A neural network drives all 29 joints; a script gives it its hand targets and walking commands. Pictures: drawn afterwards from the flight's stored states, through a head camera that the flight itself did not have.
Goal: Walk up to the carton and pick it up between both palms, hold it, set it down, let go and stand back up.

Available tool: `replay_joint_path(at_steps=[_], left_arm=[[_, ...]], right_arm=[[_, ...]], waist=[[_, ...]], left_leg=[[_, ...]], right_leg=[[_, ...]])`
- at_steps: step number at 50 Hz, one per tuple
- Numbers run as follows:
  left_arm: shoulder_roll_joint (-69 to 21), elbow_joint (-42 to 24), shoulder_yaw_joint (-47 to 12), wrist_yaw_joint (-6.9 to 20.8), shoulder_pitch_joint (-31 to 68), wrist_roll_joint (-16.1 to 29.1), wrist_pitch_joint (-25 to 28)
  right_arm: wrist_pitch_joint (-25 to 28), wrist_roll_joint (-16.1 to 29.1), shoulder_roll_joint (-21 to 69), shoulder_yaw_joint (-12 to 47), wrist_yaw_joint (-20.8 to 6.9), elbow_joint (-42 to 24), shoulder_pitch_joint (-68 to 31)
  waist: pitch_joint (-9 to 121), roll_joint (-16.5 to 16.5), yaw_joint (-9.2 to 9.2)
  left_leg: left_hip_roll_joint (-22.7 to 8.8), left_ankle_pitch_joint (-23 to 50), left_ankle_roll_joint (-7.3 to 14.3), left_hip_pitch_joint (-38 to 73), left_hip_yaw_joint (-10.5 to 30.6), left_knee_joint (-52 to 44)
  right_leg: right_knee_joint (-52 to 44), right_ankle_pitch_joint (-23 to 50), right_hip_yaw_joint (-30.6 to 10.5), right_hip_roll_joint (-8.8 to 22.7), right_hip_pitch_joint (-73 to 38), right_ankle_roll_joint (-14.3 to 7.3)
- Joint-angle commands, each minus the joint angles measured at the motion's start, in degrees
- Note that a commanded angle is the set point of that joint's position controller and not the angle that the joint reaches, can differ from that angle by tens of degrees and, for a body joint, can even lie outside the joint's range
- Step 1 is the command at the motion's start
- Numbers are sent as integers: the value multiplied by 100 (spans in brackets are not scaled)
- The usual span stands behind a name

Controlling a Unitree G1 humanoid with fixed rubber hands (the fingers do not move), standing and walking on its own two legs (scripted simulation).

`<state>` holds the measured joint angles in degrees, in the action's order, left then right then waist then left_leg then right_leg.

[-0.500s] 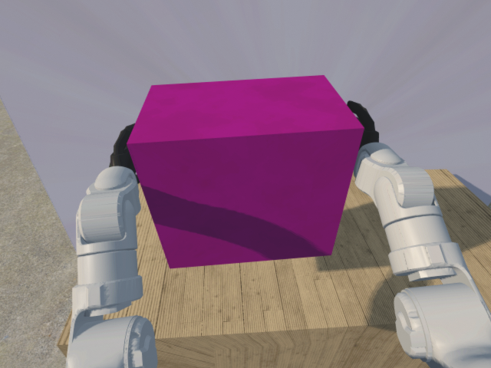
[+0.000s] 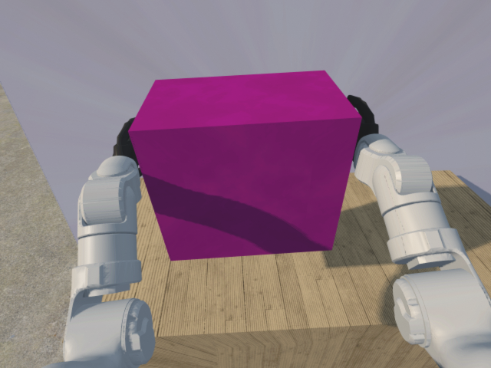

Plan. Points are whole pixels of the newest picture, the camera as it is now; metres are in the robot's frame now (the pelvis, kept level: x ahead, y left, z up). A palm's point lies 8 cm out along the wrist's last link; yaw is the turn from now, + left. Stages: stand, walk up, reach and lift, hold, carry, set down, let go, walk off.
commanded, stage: hold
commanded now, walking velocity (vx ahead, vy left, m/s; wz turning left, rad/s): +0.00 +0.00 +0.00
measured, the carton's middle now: (246, 167) +0.38 +0.01 +0.21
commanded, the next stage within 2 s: none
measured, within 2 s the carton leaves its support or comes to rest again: neither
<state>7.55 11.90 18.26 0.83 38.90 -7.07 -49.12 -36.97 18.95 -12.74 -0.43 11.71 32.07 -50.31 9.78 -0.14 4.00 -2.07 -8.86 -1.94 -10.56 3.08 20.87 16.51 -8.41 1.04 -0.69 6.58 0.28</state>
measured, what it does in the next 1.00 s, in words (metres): stands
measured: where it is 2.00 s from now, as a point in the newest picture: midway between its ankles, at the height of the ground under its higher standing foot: outside the picture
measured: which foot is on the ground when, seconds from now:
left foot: down 0.00-1.00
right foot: down 0.00-1.00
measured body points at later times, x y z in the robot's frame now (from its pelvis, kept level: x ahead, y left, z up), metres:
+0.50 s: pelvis +0.00 +0.00 +0.00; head -0.07 +0.01 +0.44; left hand +0.38 +0.19 +0.23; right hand +0.38 -0.18 +0.26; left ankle +0.03 +0.14 -0.75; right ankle +0.01 -0.12 -0.75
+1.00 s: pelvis -0.01 +0.00 +0.00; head -0.08 +0.01 +0.44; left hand +0.37 +0.19 +0.23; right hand +0.38 -0.18 +0.26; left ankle +0.03 +0.14 -0.75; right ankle +0.01 -0.12 -0.75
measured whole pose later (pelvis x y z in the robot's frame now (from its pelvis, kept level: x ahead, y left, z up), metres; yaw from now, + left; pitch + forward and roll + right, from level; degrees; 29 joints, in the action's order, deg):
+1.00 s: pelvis -0.01 +0.00 +0.00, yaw +0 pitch -1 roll -1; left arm 7.8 15.6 17.4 -0.2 39.6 -5.9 -47.3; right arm -35.8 18.9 -13.0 -0.4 11.5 34.6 -50.3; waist 10.3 0.0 4.0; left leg -2.0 -8.1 -2.2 -11.4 4.1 20.5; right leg 16.6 -7.9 0.4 -1.2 7.6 0.0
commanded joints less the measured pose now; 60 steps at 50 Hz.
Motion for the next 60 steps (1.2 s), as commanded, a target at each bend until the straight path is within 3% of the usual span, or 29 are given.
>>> replay_joint_path(at_steps=[1, 18, 19, 20, 26, 32, 39, 46, 60], left_arm=[[-2964, -1653, -2829, 793, 5925, 1436, 654], [-2919, -1805, -2826, 747, 5766, 1419, 592], [-2846, -1474, -2740, 758, 5802, 1386, 591], [-2886, -1476, -2723, 779, 5692, 1353, 611], [-2934, -1788, -2810, 778, 5671, 1357, 678], [-2909, -1827, -2834, 711, 5747, 1373, 723], [-2947, -1444, -2793, 731, 5777, 1363, 747], [-2988, -1246, -2763, 729, 5927, 1417, 820], [-3138, -1198, -2834, 676, 6134, 1511, 894]], right_arm=[[258, 1088, 3720, 1524, -1062, -1980, -4692], [194, 1195, 3644, 1593, -1059, -2166, -4627], [191, 1043, 3423, 1376, -1060, -1874, -4581], [221, 1017, 3447, 1390, -1068, -1807, -4456], [333, 1158, 3504, 1605, -1034, -2197, -4507], [372, 1113, 3580, 1635, -1066, -2238, -4510], [388, 1041, 3684, 1602, -1086, -2083, -4691], [377, 1008, 3774, 1517, -1080, -1853, -4746], [410, 1009, 3683, 1351, -1160, -1552, -4800]], waist=[[2511, -365, 47], [2567, -289, 28], [2350, -251, 150], [2307, -242, 136], [2678, -306, 118], [2639, -293, 55], [2520, -198, -15], [2542, -144, 33], [2616, -432, 101]], left_leg=[[458, 1210, -121, 779, -136, -164], [456, 1414, -129, 823, -111, -107], [410, 1310, -132, 824, -86, -184], [401, 1354, -126, 843, -87, -194], [446, 1831, -173, 1053, -57, -38], [447, 1594, -97, 979, -78, -88], [442, 1202, -6, 797, -108, -172], [453, 984, 28, 730, -105, -206], [401, 980, -83, 744, -39, -226]], right_leg=[[-94, 1210, -94, -337, -656, 156], [-61, 1479, -110, -366, -761, 167], [-126, 1355, -77, -333, -621, 133], [-134, 1398, -83, -330, -649, 117], [-73, 1856, -74, -345, -895, 147], [-81, 1634, -88, -323, -753, 166], [-131, 1318, -120, -296, -650, 165], [-144, 1209, -130, -277, -572, 192], [-142, 1002, -106, -309, -485, 104]])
